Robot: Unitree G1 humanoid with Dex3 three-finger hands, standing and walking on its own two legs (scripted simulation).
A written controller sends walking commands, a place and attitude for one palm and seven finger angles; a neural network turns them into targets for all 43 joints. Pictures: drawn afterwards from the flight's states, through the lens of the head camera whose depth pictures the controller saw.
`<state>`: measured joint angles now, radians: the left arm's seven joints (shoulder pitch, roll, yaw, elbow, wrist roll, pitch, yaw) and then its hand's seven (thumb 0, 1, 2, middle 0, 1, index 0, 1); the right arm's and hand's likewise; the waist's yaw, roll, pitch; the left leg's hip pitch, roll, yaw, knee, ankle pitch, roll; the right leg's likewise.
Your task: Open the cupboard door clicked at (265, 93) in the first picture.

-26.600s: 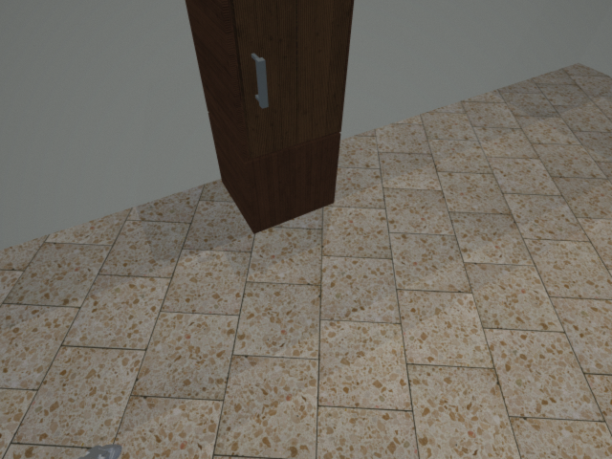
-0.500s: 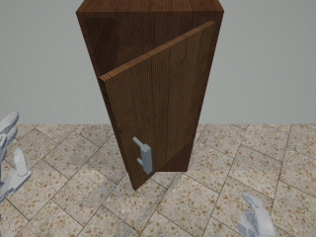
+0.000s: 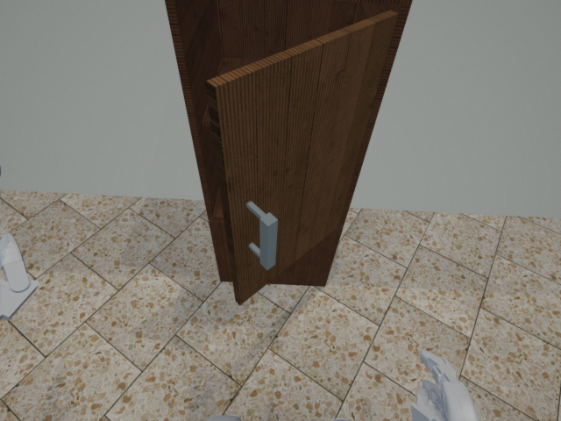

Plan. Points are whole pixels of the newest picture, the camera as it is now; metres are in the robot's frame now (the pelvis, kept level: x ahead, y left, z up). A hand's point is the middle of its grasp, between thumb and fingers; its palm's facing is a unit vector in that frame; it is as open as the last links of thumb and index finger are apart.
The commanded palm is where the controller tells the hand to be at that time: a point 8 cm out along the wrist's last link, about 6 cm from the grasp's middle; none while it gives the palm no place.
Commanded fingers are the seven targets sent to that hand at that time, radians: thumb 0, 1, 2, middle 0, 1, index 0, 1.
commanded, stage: step back with the hand held close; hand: left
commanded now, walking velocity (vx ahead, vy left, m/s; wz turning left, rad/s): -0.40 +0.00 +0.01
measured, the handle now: (260, 236) +0.43 +0.07 -0.04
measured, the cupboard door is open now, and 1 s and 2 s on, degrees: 44 44 44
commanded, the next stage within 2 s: stop stepping back and stand still in 0.72 s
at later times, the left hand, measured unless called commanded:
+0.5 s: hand out of the picture +0.15 +0.28 +0.17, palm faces +0.41 -0.75 -0.52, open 7.5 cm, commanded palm +0.07 +0.32 +0.19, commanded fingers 0.00 0.90 0.90 -0.20 -0.30 -0.20 -0.30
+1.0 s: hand out of the picture +0.07 +0.24 +0.17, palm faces +0.29 -0.80 -0.52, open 7.4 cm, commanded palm +0.00 +0.28 +0.19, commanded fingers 0.00 0.90 0.90 -0.20 -0.30 -0.20 -0.30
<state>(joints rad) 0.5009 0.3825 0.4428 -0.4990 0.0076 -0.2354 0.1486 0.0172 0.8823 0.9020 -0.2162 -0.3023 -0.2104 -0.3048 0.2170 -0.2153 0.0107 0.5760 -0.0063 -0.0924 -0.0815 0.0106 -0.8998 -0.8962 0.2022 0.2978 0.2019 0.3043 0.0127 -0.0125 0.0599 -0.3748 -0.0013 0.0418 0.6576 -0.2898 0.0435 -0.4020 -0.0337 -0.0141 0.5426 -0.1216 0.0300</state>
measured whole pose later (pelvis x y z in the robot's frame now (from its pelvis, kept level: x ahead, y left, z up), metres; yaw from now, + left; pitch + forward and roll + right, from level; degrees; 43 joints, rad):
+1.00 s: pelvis -0.15 -0.02 +0.00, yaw -1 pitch +1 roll -2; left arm 0.62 0.51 0.46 -0.50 -0.08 -0.21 0.11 0.02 0.88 0.90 -0.22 -0.30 -0.21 -0.31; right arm 0.23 -0.23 0.00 0.63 -0.01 -0.10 -0.09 0.01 -0.90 -0.90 0.20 0.30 0.20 0.30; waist -0.06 -0.01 -0.02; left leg -0.48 0.00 -0.01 0.45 -0.05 0.00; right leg -0.07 0.04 -0.01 0.47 -0.42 -0.03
